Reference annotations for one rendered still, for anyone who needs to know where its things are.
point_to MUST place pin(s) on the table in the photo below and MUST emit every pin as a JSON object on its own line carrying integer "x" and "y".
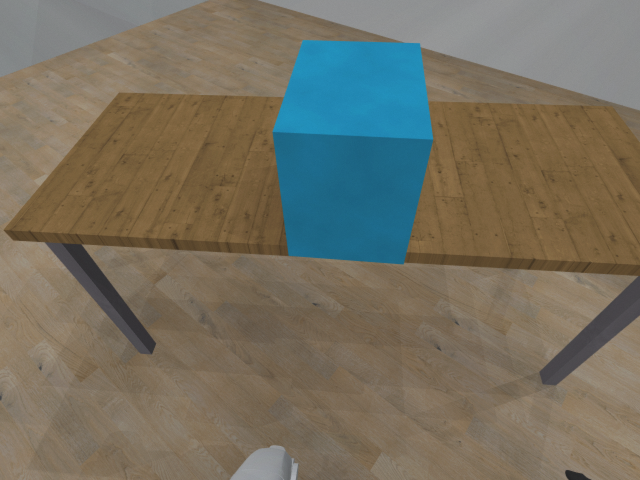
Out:
{"x": 516, "y": 186}

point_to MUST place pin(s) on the left robot thigh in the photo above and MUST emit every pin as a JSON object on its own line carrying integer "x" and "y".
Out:
{"x": 267, "y": 464}

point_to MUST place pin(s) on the carton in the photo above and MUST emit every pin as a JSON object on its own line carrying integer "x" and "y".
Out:
{"x": 352, "y": 142}

